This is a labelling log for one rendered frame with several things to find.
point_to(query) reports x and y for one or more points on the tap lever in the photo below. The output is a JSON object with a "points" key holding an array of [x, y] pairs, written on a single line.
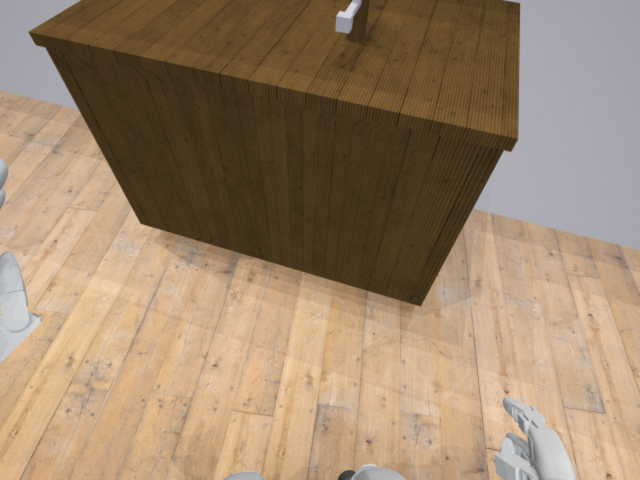
{"points": [[344, 20]]}

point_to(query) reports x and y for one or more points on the robot left hand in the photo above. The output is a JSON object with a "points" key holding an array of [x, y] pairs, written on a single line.
{"points": [[16, 322]]}

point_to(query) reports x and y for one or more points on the counter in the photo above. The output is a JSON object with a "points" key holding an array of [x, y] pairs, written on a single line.
{"points": [[254, 126]]}

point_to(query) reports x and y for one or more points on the robot right hand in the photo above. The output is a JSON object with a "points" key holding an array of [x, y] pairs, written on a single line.
{"points": [[543, 456]]}

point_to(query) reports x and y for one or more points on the right robot shin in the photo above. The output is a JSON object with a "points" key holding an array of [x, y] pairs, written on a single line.
{"points": [[364, 467]]}

